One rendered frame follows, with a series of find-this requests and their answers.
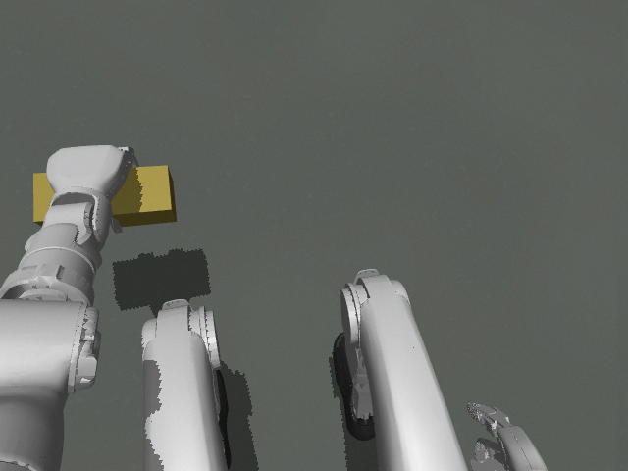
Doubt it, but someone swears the carton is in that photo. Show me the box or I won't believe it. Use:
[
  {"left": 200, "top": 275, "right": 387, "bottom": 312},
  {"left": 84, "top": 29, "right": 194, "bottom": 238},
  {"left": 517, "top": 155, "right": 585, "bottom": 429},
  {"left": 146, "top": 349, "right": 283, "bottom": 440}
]
[{"left": 33, "top": 165, "right": 177, "bottom": 227}]

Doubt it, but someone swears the left robot foot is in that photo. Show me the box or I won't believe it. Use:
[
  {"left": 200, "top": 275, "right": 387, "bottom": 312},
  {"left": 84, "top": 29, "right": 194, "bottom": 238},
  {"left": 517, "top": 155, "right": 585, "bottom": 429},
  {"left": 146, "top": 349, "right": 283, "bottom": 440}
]
[{"left": 216, "top": 370, "right": 232, "bottom": 470}]

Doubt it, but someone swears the right robot hand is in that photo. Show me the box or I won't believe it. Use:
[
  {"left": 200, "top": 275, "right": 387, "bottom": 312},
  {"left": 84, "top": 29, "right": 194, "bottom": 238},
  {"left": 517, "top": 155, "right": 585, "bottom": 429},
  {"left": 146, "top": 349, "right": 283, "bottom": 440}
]
[{"left": 467, "top": 403, "right": 548, "bottom": 471}]

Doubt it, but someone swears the left robot arm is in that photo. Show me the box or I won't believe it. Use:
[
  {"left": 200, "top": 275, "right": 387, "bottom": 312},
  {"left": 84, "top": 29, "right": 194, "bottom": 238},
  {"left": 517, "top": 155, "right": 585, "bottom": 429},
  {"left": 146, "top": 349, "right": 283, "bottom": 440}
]
[{"left": 0, "top": 186, "right": 112, "bottom": 471}]

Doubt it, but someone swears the left robot hand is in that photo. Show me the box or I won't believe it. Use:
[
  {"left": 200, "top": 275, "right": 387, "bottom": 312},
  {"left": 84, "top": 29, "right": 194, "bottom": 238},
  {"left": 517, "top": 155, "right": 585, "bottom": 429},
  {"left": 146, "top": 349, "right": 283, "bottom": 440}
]
[{"left": 46, "top": 145, "right": 139, "bottom": 234}]

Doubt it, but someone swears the right robot foot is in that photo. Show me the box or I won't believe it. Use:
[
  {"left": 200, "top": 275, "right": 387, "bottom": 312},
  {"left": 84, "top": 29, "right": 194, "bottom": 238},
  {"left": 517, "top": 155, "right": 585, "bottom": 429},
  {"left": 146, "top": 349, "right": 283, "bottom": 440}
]
[{"left": 333, "top": 332, "right": 375, "bottom": 441}]

